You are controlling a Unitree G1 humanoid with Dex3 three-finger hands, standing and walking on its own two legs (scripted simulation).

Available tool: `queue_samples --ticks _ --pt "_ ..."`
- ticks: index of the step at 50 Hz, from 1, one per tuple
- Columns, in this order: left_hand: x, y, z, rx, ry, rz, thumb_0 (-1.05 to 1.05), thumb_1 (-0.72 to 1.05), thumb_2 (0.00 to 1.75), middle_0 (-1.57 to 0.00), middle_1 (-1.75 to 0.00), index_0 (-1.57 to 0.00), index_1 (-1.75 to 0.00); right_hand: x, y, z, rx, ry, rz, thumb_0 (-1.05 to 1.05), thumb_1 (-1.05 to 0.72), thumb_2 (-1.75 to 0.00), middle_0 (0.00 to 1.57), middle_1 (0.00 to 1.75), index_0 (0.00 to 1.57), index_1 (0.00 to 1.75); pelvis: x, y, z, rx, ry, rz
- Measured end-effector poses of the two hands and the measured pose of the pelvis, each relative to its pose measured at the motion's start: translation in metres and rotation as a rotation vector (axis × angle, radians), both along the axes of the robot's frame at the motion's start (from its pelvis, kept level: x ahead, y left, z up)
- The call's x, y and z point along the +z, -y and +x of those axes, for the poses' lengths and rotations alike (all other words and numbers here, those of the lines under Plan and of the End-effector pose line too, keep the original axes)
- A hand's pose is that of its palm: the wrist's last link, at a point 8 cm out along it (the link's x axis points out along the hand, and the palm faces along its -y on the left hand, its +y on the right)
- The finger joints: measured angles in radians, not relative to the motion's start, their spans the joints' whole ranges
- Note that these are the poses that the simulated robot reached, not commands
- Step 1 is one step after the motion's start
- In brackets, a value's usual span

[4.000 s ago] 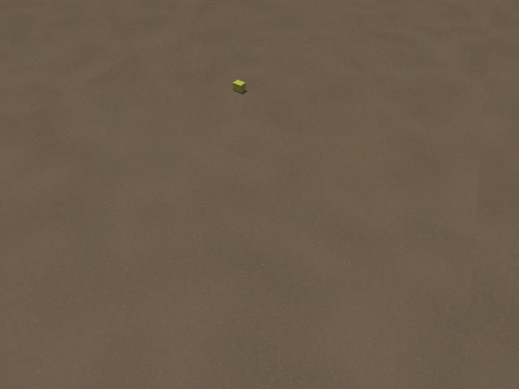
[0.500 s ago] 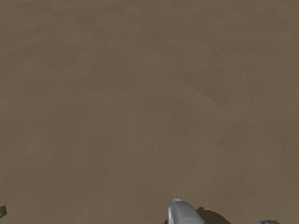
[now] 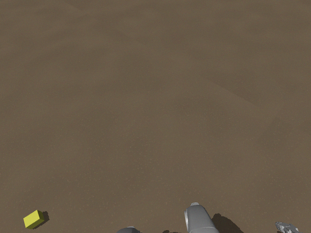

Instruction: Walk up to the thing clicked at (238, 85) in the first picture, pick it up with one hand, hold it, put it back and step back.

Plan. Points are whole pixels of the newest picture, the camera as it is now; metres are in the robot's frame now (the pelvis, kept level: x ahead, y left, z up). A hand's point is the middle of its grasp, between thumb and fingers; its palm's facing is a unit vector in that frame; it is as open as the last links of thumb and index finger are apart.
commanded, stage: walk up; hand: left
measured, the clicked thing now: (34, 219) +0.32 +0.71 -0.69
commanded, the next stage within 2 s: none
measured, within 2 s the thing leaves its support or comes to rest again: neither
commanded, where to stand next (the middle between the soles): -0.12 +0.62 m, yaw -18 degrees
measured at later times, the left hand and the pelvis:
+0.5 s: hand out of the picture +0.02 +0.55 -0.11, palm faces -0.10 -0.78 -0.62, open 7.4 cm; pelvis -0.07 +0.23 -0.01, yaw -4 degrees
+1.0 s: hand out of the picture -0.04 +0.73 -0.10, palm faces -0.15 -0.81 -0.57, open 7.3 cm; pelvis -0.16 +0.45 +0.01, yaw -9 degrees
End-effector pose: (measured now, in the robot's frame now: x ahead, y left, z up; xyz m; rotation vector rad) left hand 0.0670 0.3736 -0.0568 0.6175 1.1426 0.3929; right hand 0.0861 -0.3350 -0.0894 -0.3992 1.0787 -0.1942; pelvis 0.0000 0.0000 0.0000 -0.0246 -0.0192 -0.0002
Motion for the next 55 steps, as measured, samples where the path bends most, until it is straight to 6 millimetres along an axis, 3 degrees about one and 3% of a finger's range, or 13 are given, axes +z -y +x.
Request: queue_samples --ticks 7,11,15,20,24,27,29,32,37,44,50,55 --pt "0.004 -0.018 0.005 -0.070 -0.010 -0.083 0.01 0.90 0.90 -0.21 -0.30 -0.21 -0.30 0.000 -0.061 -0.052 -0.067 -0.068 0.044 0.01 -0.90 -0.90 0.20 0.30 0.21 0.30 0.015 -0.048 -0.011 -0.031 -0.004 0.009" --pt "-0.002 -0.035 -0.006 -0.109 0.015 -0.086 0.01 0.90 0.90 -0.21 -0.30 -0.21 -0.30 -0.018 -0.090 -0.062 -0.068 -0.080 0.058 0.01 -0.90 -0.90 0.20 0.30 0.21 0.30 0.004 -0.077 -0.024 -0.048 0.013 -0.011" --pt "0.003 -0.064 -0.024 -0.092 0.046 -0.087 0.01 0.90 0.90 -0.21 -0.30 -0.22 -0.30 -0.022 -0.126 -0.065 -0.037 -0.097 0.077 0.01 -0.90 -0.90 0.20 0.30 0.21 0.30 0.006 -0.111 -0.039 -0.038 0.032 -0.013" --pt "0.006 -0.121 -0.042 -0.108 0.039 -0.065 0.01 0.90 0.90 -0.21 -0.30 -0.22 -0.30 -0.017 -0.164 -0.069 -0.030 -0.047 0.074 0.01 -0.90 -0.90 0.20 0.30 0.21 0.30 0.004 -0.160 -0.056 -0.055 0.024 0.015" --pt "0.000 -0.187 -0.050 -0.127 0.035 -0.033 0.01 0.89 0.90 -0.21 -0.30 -0.22 -0.30 -0.013 -0.198 -0.080 -0.045 -0.021 0.025 0.01 -0.90 -0.90 0.20 0.30 0.21 0.30 -0.007 -0.212 -0.071 -0.072 0.004 0.018" --pt "-0.010 -0.240 -0.054 -0.116 0.033 -0.006 0.01 0.90 0.90 -0.21 -0.30 -0.22 -0.30 -0.013 -0.230 -0.100 -0.059 -0.013 -0.020 0.01 -0.90 -0.90 0.20 0.30 0.20 0.30 -0.017 -0.253 -0.084 -0.090 0.017 0.031" --pt "-0.011 -0.265 -0.057 -0.091 0.015 0.004 0.01 0.90 0.90 -0.21 -0.30 -0.21 -0.30 -0.011 -0.255 -0.121 -0.091 -0.023 -0.023 0.01 -0.91 -0.90 0.20 0.30 0.20 0.30 -0.014 -0.275 -0.089 -0.099 0.023 -0.001" --pt "-0.009 -0.286 -0.056 -0.095 -0.007 -0.022 0.01 0.90 0.90 -0.21 -0.30 -0.21 -0.30 -0.004 -0.294 -0.152 -0.145 -0.058 -0.003 0.01 -0.90 -0.90 0.20 0.30 0.20 0.30 -0.001 -0.298 -0.096 -0.103 0.018 -0.011" --pt "-0.003 -0.302 -0.060 -0.144 -0.032 -0.086 0.01 0.90 0.90 -0.21 -0.30 -0.21 -0.30 0.003 -0.348 -0.189 -0.181 -0.098 0.039 0.01 -0.90 -0.90 0.20 0.30 0.21 0.30 0.015 -0.335 -0.107 -0.126 0.006 -0.007" --pt "-0.004 -0.332 -0.081 -0.205 -0.003 -0.102 0.01 0.90 0.90 -0.21 -0.30 -0.21 -0.30 -0.017 -0.405 -0.210 -0.183 -0.116 0.069 0.01 -0.90 -0.90 0.20 0.30 0.21 0.30 0.008 -0.390 -0.132 -0.158 0.016 -0.021" --pt "0.004 -0.391 -0.105 -0.198 0.042 -0.084 0.01 0.90 0.90 -0.21 -0.30 -0.22 -0.30 -0.016 -0.453 -0.208 -0.145 -0.066 0.076 0.01 -0.90 -0.90 0.20 0.30 0.21 0.30 0.008 -0.448 -0.157 -0.150 0.033 0.003" --pt "-0.001 -0.466 -0.116 -0.231 0.051 -0.047 0.01 0.90 0.90 -0.21 -0.30 -0.22 -0.30 -0.013 -0.494 -0.211 -0.145 -0.007 0.031 0.01 -0.90 -0.90 0.20 0.30 0.21 0.30 -0.006 -0.509 -0.176 -0.159 0.022 0.015"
